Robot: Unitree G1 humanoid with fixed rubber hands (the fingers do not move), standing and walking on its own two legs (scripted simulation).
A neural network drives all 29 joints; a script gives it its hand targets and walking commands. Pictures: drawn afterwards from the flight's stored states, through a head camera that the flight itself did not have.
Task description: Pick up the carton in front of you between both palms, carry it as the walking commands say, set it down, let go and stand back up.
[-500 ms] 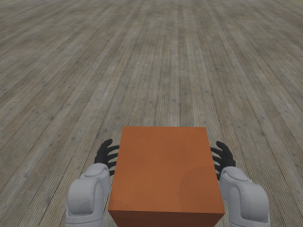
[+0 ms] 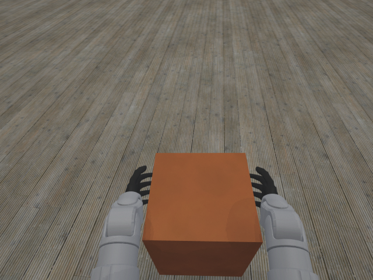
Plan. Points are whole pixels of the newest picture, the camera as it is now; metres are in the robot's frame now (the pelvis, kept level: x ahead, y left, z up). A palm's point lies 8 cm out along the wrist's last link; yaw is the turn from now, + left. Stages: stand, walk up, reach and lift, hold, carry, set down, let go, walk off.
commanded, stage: carry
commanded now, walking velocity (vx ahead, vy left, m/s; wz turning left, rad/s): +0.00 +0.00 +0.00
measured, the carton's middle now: (200, 217) +0.28 +0.00 -0.04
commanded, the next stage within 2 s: hold in 1.00 s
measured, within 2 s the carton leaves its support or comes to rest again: neither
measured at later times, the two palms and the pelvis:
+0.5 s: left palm (136, 202) +0.27 +0.14 +0.04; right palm (276, 205) +0.27 -0.16 +0.04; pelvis -0.02 -0.01 +0.00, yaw +0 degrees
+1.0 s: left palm (138, 206) +0.26 +0.13 +0.04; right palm (280, 209) +0.26 -0.17 +0.05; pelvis -0.03 -0.01 +0.00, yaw +0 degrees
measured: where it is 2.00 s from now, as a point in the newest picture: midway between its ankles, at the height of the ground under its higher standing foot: outside the picture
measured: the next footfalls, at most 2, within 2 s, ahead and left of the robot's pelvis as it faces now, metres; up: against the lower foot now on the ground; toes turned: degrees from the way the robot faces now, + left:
none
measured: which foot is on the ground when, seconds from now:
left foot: down 0.00-1.00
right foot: down 0.00-1.00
